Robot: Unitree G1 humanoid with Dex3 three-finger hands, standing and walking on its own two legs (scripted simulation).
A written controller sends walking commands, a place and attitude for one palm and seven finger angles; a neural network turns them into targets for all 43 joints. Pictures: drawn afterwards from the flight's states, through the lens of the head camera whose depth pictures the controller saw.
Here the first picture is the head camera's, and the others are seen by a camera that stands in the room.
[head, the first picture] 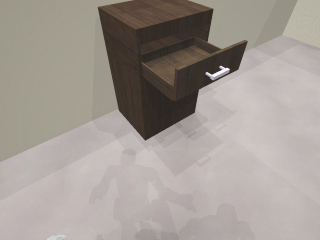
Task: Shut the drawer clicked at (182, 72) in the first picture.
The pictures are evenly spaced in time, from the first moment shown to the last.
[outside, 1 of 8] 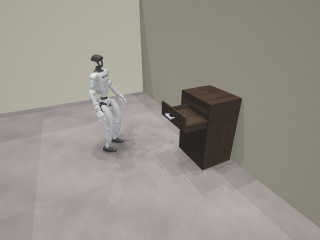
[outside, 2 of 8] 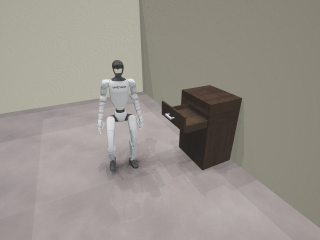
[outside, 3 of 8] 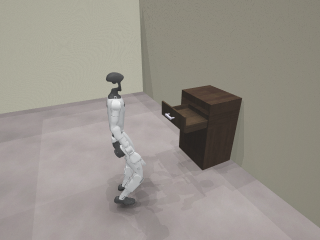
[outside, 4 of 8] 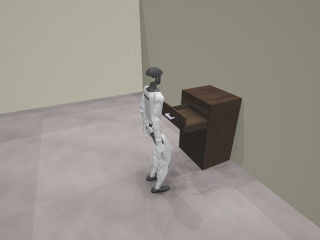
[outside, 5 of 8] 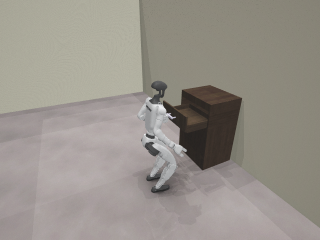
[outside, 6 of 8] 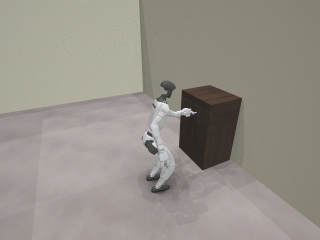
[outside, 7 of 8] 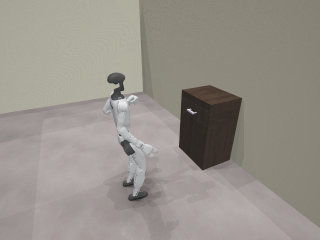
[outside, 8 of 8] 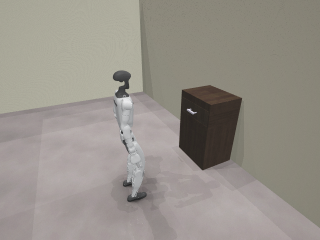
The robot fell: no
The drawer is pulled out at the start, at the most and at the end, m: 0.30 0.30 0.00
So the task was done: yes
